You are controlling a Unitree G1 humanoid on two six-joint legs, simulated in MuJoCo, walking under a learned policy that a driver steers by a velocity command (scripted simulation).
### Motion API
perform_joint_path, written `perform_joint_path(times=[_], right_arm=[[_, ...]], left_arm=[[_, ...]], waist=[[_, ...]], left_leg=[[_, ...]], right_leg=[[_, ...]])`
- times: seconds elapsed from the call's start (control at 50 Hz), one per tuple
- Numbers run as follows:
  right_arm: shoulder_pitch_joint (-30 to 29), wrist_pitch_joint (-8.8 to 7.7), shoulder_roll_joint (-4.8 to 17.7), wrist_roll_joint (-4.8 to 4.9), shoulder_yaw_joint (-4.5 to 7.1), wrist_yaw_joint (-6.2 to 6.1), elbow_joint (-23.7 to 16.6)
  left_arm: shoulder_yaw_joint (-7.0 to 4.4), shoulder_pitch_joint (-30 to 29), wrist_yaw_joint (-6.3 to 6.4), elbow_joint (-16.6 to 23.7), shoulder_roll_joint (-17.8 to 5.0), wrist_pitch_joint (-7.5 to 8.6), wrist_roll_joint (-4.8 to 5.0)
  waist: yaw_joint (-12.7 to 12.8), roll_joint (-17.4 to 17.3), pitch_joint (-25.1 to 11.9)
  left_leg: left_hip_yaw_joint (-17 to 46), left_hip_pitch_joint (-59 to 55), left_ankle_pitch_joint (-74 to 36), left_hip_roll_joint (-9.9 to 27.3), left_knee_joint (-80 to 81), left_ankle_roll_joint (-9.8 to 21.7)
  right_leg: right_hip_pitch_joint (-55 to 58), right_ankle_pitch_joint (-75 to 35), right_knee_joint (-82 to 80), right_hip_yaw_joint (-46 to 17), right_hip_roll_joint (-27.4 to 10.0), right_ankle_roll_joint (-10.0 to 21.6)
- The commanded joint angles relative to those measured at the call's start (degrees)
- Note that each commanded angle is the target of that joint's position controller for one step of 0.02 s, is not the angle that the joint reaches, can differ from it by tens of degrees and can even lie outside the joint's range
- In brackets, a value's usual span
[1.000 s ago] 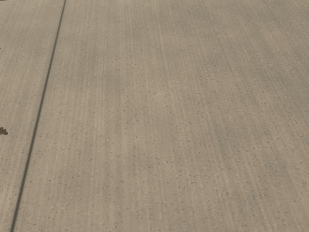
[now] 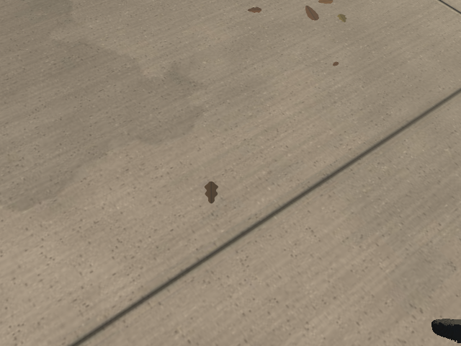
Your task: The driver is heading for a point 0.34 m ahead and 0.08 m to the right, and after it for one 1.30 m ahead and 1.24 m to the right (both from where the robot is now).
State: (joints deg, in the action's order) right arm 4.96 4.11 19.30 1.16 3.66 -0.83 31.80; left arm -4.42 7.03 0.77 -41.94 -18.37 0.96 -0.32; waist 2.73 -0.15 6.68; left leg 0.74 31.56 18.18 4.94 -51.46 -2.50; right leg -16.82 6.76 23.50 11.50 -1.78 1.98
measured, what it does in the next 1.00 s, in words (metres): walks ahead, turning right: left foot, then right foot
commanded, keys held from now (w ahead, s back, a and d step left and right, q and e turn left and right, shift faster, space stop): shift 0.10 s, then e+shift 0.30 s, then w+e+shift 0.26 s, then e+shift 0.22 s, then shift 0.12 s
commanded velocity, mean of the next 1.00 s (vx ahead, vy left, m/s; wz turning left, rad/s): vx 0.24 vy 0.00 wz -0.50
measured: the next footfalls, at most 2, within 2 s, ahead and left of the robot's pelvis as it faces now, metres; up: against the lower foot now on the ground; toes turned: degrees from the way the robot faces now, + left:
left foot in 0.08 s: +0.09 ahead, +0.13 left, +0.00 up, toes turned +4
right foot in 0.52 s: +0.03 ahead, -0.10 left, +0.00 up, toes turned -16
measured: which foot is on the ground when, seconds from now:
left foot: up 0.00-0.06, down 0.08-0.50, up 0.52-0.90, down 0.92-1.00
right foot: down 0.00-0.10, up 0.12-0.50, down 0.52-0.92, up 0.94-1.00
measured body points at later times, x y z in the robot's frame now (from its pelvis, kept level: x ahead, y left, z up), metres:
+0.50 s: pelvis +0.05 -0.01 -0.01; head +0.07 -0.03 +0.44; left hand +0.20 +0.26 -0.11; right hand +0.19 -0.30 -0.11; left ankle +0.05 +0.13 -0.73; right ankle -0.01 -0.09 -0.73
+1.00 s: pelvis +0.26 -0.09 -0.01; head +0.31 -0.13 +0.43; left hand +0.49 +0.12 -0.12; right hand +0.33 -0.43 -0.08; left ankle +0.42 -0.07 -0.74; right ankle +0.04 -0.10 -0.64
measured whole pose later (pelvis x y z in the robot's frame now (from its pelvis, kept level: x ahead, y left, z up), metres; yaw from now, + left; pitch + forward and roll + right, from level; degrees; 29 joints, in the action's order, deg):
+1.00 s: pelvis +0.26 -0.09 -0.01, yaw -37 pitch +4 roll +2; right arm -1.6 -4.9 15.6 -1.0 3.4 0.6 36.4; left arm -4.5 18.2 2.1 -39.4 -18.6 -0.9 1.5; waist 4.3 1.3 4.4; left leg 0.9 28.3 4.3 -2.9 -28.8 0.8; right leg -17.4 33.8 68.4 -11.1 5.2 -2.5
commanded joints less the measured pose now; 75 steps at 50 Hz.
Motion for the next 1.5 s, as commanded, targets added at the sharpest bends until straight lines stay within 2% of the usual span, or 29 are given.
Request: perform_joint_path(times=[0.02, 0.08, 0.1, 0.12, 0.16, 0.4, 0.48, 0.5, 0.52, 0.54, 0.58, 0.62, 0.64, 0.68, 0.7, 0.78, 0.86, 0.9, 0.92, 0.94, 0.96, 0.98, 1.04, 1.14, 1.22, 1.26, 1.3, 1.34, 1.5], right_arm=[[2.86, -0.21, 3.76, -0.35, 0.98, 0.59, -3.1], [6.46, -0.68, 5.05, -0.87, 1.71, 0.78, -1.44], [7.73, -0.8, 9.47, -1.14, 2.64, 0.04, -1.81], [5.19, -1.06, 11.13, -2.91, 2.4, -0.31, -2.78], [2.39, -3.28, 2.78, -3.9, -0.23, 0.1, -1.09], [-0.38, -2.73, 5.13, -1.91, 2.47, -2.28, 3.1], [-3.0, -3.89, 6.01, 0.73, 3.33, -1.14, 3.96], [-4.8, -4.16, 3.1, 0.02, 2.76, -0.88, 3.85], [-9.14, -4.71, -2.2, -0.69, 1.39, -0.29, 2.14], [-13.92, -6.89, -3.2, 0.83, 0.72, 0.29, -2.93], [-15.01, -11.03, 2.42, 2.18, 1.8, 1.81, -2.61], [-10.48, -12.38, 3.65, -1.07, 2.55, 1.69, 0.44], [-6.99, -8.96, 2.29, -7.53, 1.13, 3.28, 2.68], [-5.71, -6.16, 0.53, -5.61, 0.72, 3.83, 2.49], [-10.54, -9.14, 1.15, 0.75, 1.77, 2.53, -0.11], [-19.93, -12.33, -1.92, -0.86, 0.34, 2.62, -2.69], [-12.04, -11.34, 3.74, 0.61, 3.0, 2.43, -1.51], [2.54, -11.22, 6.79, -1.09, 4.07, 1.32, 1.78], [9.17, -10.85, 8.95, -2.8, 3.6, 0.85, 2.55], [9.54, -10.42, 10.28, -3.83, 3.34, 1.5, 3.72], [5.29, -9.82, 6.69, -2.79, 2.96, 1.41, 2.4], [0.97, -9.01, 1.29, -2.27, 1.54, 0.88, 0.98], [-1.7, -7.7, 0.91, -2.53, 0.59, 0.59, 3.7], [-3.33, -7.59, 4.59, -1.71, 1.51, 0.74, 6.98], [-3.79, -6.01, 5.31, -0.34, 1.07, 0.86, 7.97], [-1.48, -5.85, 1.62, -0.73, -0.58, 1.21, 9.44], [3.37, -5.69, -1.35, -2.05, -1.67, 1.14, 9.22], [3.21, -5.21, 1.81, -2.01, -0.87, 0.68, 10.46], [3.72, -5.99, 2.11, -1.94, -1.28, 0.97, 14.36]], left_arm=[[-1.94, -4.21, -0.78, 3.8, -9.06, 0.51, 1.17], [-0.87, -0.42, -0.84, 1.01, -6.75, -0.09, 2.04], [0.35, 1.99, -1.21, 0.9, -3.04, -0.05, 0.14], [1.1, 0.61, -1.13, 3.14, -2.26, 0.02, -0.71], [-0.04, 0.16, -1.15, 1.16, -5.2, -0.89, 1.12], [-0.25, 1.4, -1.91, 3.64, -3.25, -3.57, 1.91], [-1.35, 12.77, -2.83, -0.36, -3.52, -3.6, 2.63], [-2.32, 20.49, -2.37, -4.23, -4.64, -3.15, 2.64], [-3.8, 28.53, -1.55, -6.2, -9.42, -2.03, 2.16], [-3.58, 24.7, -2.53, -2.01, -13.55, 0.96, 0.82], [-1.79, 17.05, -2.22, 0.52, -7.8, 3.75, 0.52], [-0.93, 15.06, -1.3, 1.51, -5.87, 3.43, 1.93], [-2.1, 14.36, -1.33, 0.66, -9.26, 1.95, -1.03], [-1.79, 17.24, -1.77, -0.29, -7.44, 1.66, -0.54], [0.13, 18.97, -0.21, 1.23, -1.34, 2.42, 2.52], [-2.02, 20.48, 2.14, 0.53, -8.24, 0.55, 1.73], [-2.78, 16.26, 2.51, 2.63, -7.97, -0.77, 2.89], [-2.69, 10.84, 2.23, 5.78, -7.3, -0.4, 2.47], [-0.76, 13.21, 1.74, 7.17, -0.27, -0.21, 0.39], [0.55, 27.79, 1.3, 7.4, 3.33, -0.4, 1.03], [-0.72, 29.19, 1.01, 4.84, -4.96, -0.99, 1.94], [-1.48, 20.73, 0.94, 5.61, -7.74, -1.63, 2.24], [-1.23, 12.81, 1.19, 7.96, -6.16, -2.57, 1.18], [1.38, 10.46, 0.75, 8.78, -1.42, -2.05, 0.16], [1.02, 8.31, -0.26, 9.0, -3.33, -3.08, 0.23], [0.87, 6.44, -0.24, 10.05, -3.76, -3.26, -0.85], [1.04, 1.43, 0.42, 12.56, -7.79, -3.1, -2.57], [2.12, -3.72, -0.07, 12.58, -3.18, -1.81, -2.19], [2.22, 1.23, -0.37, 10.3, -2.45, -0.75, -0.99]], waist=[[-2.72, 6.13, -11.95], [-4.11, 4.34, -12.54], [-2.55, -7.05, -13.97], [-3.0, -16.91, -14.75], [-3.41, -9.18, -14.13], [-3.94, -8.27, -11.79], [1.85, -6.61, -11.76], [4.69, -1.11, -9.48], [8.01, 14.61, -5.88], [6.13, 18.32, -2.78], [3.02, 7.74, 0.16], [0.03, 3.05, -0.92], [-0.35, 3.93, -1.02], [-0.35, 4.69, -0.98], [-0.18, 3.32, -1.11], [2.5, 7.8, -2.54], [-2.2, 11.58, -7.98], [-9.17, 10.12, -18.25], [-8.37, 0.19, -27.74], [-0.98, -20.15, -37.23], [-0.85, -15.01, -35.55], [-2.78, -10.44, -25.72], [-1.3, -5.25, -13.31], [-0.38, -6.51, -15.55], [0.18, -5.97, -14.87], [0.28, -3.87, -12.38], [-4.52, 15.0, -11.09], [-5.06, 11.88, -8.13], [-3.22, 0.71, -9.01]], left_leg=[[-1.5, -11.18, 0.0, -1.63, 7.99, 1.75], [-1.7, -23.71, -8.96, -4.01, 25.73, 5.64], [12.05, -31.37, -24.89, 6.31, 29.61, 9.31], [24.41, -29.64, -25.82, 17.71, 31.82, 20.33], [14.98, -23.59, -25.39, 13.61, 31.82, 18.98], [2.17, -25.83, -29.48, 15.33, 27.92, 15.53], [-1.17, -12.66, 19.7, 13.4, 30.56, 9.4], [-6.09, -4.98, 23.64, 9.65, 20.69, 6.64], [-12.59, 11.22, 20.96, 2.76, -7.27, 2.2], [-0.9, 29.02, 18.32, -7.43, -17.05, 1.27], [5.59, 32.95, 6.04, -2.19, -18.42, 3.97], [5.01, 25.61, -3.22, -0.96, -10.81, 3.21], [0.63, 16.83, -7.93, -1.29, -8.88, 1.48], [-1.96, 12.98, -9.72, -3.2, -7.34, -0.4], [1.92, 15.12, -11.53, -4.06, -1.9, -0.37], [-1.63, 6.39, -17.74, -10.42, 20.04, -0.72], [1.94, -12.51, -18.83, -11.39, 25.31, 1.16], [3.39, -30.24, -26.67, -6.27, 28.48, 4.55], [14.03, -47.06, -37.79, 6.25, 22.21, 8.46], [41.28, -60.65, -48.26, 23.74, 24.49, 21.6], [42.24, -53.53, -33.13, 21.58, 27.35, 22.35], [29.6, -44.4, -29.91, 16.18, 28.74, 19.87], [14.28, -22.75, -34.92, 8.56, 31.62, 16.84], [7.63, -15.78, -43.37, 9.07, 33.25, 18.15], [6.36, -11.94, -19.14, 7.82, 32.04, 14.76], [4.8, -6.3, -2.99, 4.33, 28.86, 8.84], [-2.22, -6.62, 10.17, -3.87, 16.73, 1.2], [-1.09, -14.16, 1.15, -2.83, 18.3, 0.3], [0.33, -17.81, -11.18, -1.43, 25.39, 1.23]], right_leg=[[4.53, -6.8, -6.83, -11.19, -15.88, 10.93], [1.26, -1.81, 1.82, -7.81, -12.69, 4.83], [-6.61, 10.38, 14.16, -2.24, -7.12, -0.66], [-16.34, 28.49, 23.2, -3.64, -0.93, -4.66], [-13.22, 26.44, 32.34, -11.87, -3.21, -5.58], [-9.49, 18.26, 24.19, -7.13, -2.44, -5.19], [8.42, 14.93, 12.72, -1.54, 0.65, 2.02], [15.89, 18.85, 9.37, -3.44, 1.86, 4.47], [22.9, 31.67, -0.45, -24.59, -9.14, 10.81], [23.98, 44.14, -14.71, -59.79, -18.66, 20.95], [23.66, 39.35, -17.19, -55.69, -19.9, 18.66], [19.89, 28.12, -14.84, -43.72, -14.5, 14.65], [12.9, 22.3, -16.83, -35.53, -8.44, 11.1], [10.84, 9.37, -15.72, -30.99, -4.72, 10.69], [13.42, 3.63, -13.54, -32.36, -7.51, 11.81], [11.38, -15.29, -6.54, -28.41, -3.51, 7.67], [7.8, -23.83, 0.2, -33.96, -2.97, 2.77], [7.71, -28.18, 16.43, -31.64, 1.27, -1.44], [-1.04, 3.29, 32.27, -29.05, 5.93, -3.22], [-16.4, 40.21, 52.02, -26.78, 12.37, -4.92], [-17.82, 31.32, 59.24, -26.07, 5.26, -5.82], [-19.73, 26.45, 58.64, -22.03, 3.71, -6.5], [-14.41, 21.98, 50.64, -18.64, 0.11, -6.54], [-2.85, 15.4, 26.74, -15.15, -0.24, -5.15], [7.36, 3.78, 12.35, -13.21, 1.29, -2.73], [14.21, 2.01, 4.0, -14.82, 0.57, -0.06], [4.4, 4.89, -7.21, -34.71, -16.64, 9.88], [-1.83, 17.36, -6.81, -29.08, -9.3, 7.13], [4.72, -1.11, 2.5, -20.52, -2.09, 1.68]])
Over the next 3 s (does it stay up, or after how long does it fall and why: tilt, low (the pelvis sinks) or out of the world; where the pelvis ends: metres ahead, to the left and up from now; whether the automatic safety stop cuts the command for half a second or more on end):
stays up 0.35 -0.17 0.00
